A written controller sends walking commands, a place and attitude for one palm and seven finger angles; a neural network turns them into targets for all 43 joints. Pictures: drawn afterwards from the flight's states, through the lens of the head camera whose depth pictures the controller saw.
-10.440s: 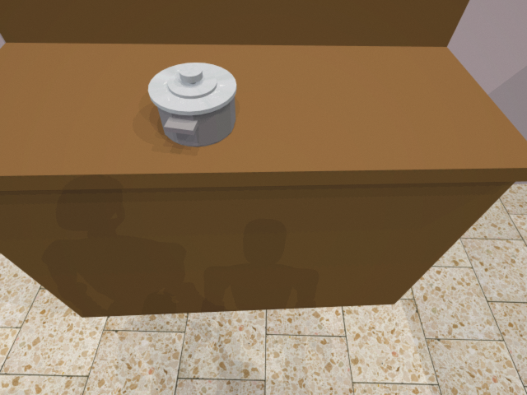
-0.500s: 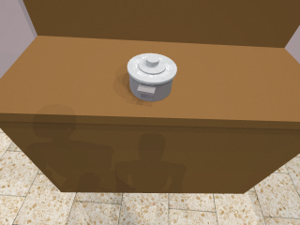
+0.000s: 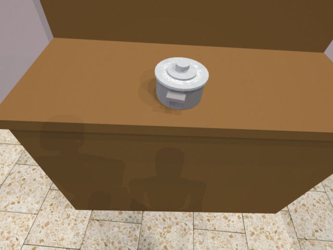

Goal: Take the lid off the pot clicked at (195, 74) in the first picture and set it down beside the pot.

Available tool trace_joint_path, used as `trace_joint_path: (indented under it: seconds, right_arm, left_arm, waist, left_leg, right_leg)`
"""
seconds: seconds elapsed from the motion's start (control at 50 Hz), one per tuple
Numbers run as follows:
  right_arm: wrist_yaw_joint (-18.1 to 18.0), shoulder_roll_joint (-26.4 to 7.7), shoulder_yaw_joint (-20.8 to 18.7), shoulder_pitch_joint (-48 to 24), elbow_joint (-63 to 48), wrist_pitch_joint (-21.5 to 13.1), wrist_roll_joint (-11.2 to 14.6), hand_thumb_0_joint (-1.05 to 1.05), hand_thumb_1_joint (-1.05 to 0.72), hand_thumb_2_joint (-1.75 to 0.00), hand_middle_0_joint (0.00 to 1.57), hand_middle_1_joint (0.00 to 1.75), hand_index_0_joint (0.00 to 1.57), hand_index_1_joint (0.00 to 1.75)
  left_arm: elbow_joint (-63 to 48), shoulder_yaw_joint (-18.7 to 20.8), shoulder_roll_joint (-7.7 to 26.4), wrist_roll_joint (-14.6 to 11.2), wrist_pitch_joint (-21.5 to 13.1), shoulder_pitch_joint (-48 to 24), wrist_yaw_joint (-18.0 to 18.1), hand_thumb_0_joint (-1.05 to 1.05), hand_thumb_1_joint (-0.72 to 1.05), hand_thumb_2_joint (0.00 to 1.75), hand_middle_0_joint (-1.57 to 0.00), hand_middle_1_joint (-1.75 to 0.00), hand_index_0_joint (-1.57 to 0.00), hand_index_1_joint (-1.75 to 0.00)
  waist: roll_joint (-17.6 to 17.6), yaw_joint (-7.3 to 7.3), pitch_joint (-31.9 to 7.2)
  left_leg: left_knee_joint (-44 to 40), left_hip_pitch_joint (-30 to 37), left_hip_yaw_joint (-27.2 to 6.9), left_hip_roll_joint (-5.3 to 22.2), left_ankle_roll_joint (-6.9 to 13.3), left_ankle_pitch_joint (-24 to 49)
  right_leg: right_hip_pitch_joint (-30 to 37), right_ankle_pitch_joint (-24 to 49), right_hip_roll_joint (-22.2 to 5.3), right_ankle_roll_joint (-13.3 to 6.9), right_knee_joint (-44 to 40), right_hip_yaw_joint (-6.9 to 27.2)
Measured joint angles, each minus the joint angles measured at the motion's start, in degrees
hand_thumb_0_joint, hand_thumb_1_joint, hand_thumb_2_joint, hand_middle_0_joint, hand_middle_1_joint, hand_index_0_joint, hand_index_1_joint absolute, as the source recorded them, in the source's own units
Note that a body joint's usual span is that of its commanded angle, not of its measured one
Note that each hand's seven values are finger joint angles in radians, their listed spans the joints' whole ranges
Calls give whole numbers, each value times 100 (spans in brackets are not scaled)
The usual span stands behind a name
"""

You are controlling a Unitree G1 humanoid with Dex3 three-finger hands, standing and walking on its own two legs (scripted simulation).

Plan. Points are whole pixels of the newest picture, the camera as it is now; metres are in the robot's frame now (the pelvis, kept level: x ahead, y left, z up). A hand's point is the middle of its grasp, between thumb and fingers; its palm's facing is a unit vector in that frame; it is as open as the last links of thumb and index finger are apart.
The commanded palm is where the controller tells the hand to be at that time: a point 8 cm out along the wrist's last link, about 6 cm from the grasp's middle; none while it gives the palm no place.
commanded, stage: look again from close up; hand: left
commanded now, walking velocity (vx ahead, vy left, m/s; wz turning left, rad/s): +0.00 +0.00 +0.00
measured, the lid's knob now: (182, 64) +0.57 +0.00 +0.15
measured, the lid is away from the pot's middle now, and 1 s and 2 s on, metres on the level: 0.00 0.00 0.00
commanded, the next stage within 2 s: shuffle to correct the standing spot in 0.38 s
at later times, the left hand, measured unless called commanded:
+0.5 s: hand out of the picture -0.03 +0.16 -0.18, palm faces +0.06 -0.99 -0.14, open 7.4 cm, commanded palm none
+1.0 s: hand out of the picture +0.02 +0.11 -0.19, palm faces +0.13 -0.98 -0.14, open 7.4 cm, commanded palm none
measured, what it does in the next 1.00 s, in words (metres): steps on the spot: right foot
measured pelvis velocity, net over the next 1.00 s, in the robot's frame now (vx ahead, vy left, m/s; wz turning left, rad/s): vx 0.04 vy -0.06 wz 0.06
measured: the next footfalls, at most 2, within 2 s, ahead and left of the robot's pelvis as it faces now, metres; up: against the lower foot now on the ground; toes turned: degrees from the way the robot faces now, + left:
right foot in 0.90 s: +0.04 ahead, -0.16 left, +0.00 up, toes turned +1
left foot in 1.18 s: +0.15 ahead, +0.03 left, +0.00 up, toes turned +8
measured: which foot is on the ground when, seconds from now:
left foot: down 0.00-0.92, up 0.94-1.00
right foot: down 0.00-0.60, up 0.62-0.88, down 0.90-1.00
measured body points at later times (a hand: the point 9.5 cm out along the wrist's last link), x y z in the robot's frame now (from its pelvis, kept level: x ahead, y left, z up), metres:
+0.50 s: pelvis -0.01 +0.01 +0.00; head +0.00 +0.03 +0.45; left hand -0.03 +0.22 -0.17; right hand -0.01 -0.21 -0.15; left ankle +0.02 +0.06 -0.74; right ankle -0.07 -0.09 -0.74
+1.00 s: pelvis +0.04 -0.06 +0.00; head +0.05 -0.03 +0.44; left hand +0.01 +0.16 -0.17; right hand +0.01 -0.29 -0.15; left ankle +0.01 +0.05 -0.71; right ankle +0.00 -0.16 -0.74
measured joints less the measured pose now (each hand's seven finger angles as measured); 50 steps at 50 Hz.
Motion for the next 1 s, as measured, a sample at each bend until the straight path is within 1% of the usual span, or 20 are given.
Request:
trace_joint_path:
  seconds: [0.44,0.56,0.6,0.64,0.7,0.74,0.78,0.82,0.88,0.9,0.92,0.96,1.0]
  right_arm:
    - [-3,-2,-19,10,-30,-12,9,1,-92,-89,20,30,20,30]
    - [1,9,-31,20,-34,-19,-3,0,-92,-89,20,30,20,30]
    - [7,34,-46,42,-40,-11,-14,0,-92,-89,20,30,20,30]
    - [17,54,-72,64,-61,5,-30,0,-92,-89,20,30,20,30]
    - [31,62,-120,107,-131,5,-61,0,-91,-89,20,30,20,30]
    - [41,56,-146,166,-170,-17,-90,0,-91,-89,20,30,20,30]
    - [45,41,-172,233,-178,-21,-110,0,-91,-89,20,30,20,30]
    - [46,20,-202,287,-149,2,-120,0,-91,-89,20,30,20,30]
    - [44,-3,-265,341,-89,63,-112,0,-91,-89,20,30,20,30]
    - [44,-6,-281,350,-83,79,-106,0,-91,-89,20,30,20,30]
    - [44,-24,-295,344,-79,102,-100,0,-91,-89,20,30,20,30]
    - [59,-44,-328,349,-82,147,-103,0,-91,-89,20,30,20,30]
    - [77,-46,-357,331,-102,182,-99,0,-91,-89,20,30,20,30]
  left_arm:
    - [87,-1,-21,10,2,71,0,1,91,90,-20,-30,-20,-30]
    - [98,11,-21,20,12,84,-22,1,91,90,-20,-30,-20,-30]
    - [102,29,-5,30,38,117,-47,1,91,90,-20,-30,-20,-30]
    - [107,56,13,53,82,151,-75,1,91,90,-20,-30,-20,-30]
    - [102,99,35,89,157,166,-118,1,91,90,-20,-30,-20,-30]
    - [69,133,56,103,183,136,-140,1,91,90,-20,-30,-20,-30]
    - [1,172,76,101,183,83,-166,1,91,90,-20,-30,-20,-30]
    - [-87,207,97,95,156,27,-193,1,91,90,-19,-30,-20,-30]
    - [-205,245,139,87,98,12,-216,1,91,90,-19,-30,-20,-30]
    - [-233,257,157,91,82,19,-211,1,91,90,-19,-30,-20,-30]
    - [-237,267,151,96,79,10,-196,1,91,90,-19,-30,-20,-30]
    - [-246,274,137,98,85,26,-175,1,91,90,-19,-30,-20,-30]
    - [-269,291,130,97,60,98,-158,1,91,90,-19,-30,-20,-30]
  waist:
    - [-27,4,-47]
    - [-43,-15,-73]
    - [-79,-30,-107]
    - [-114,-35,-146]
    - [-101,-88,-159]
    - [-66,-151,-147]
    - [-20,-193,-129]
    - [15,-200,-112]
    - [-9,-161,-128]
    - [-41,-134,-135]
    - [-14,-114,-119]
    - [19,-120,-119]
    - [-62,-69,-154]
  left_leg:
    - [-109,-36,31,-68,88,112]
    - [-159,-56,40,-91,100,142]
    - [-153,-74,59,-108,104,127]
    - [-142,-104,102,-116,108,100]
    - [-156,-134,124,-70,105,87]
    - [-197,-140,57,-22,75,110]
    - [-223,-139,-47,37,15,126]
    - [-179,-148,-158,104,-67,95]
    - [119,-223,-254,184,-215,-115]
    - [305,-287,-257,207,-264,-241]
    - [556,-358,-286,274,-291,-464]
    - [1232,-574,-203,424,-308,-1053]
    - [2109,-879,-31,497,-319,-1471]
  right_leg:
    - [-87,51,-75,93,3,20]
    - [-150,38,-99,106,46,27]
    - [-222,-39,-124,98,164,26]
    - [-383,-271,-177,71,438,-20]
    - [-782,-634,-207,36,1196,-88]
    - [-1027,-795,-228,26,1587,-121]
    - [-1170,-827,-269,31,1673,-144]
    - [-1167,-705,-321,45,1421,-175]
    - [-917,-306,-377,67,649,-223]
    - [-851,-128,-375,87,459,-220]
    - [-830,88,-312,109,455,-262]
    - [-736,67,-198,81,499,-401]
    - [-600,-47,-151,-8,432,-480]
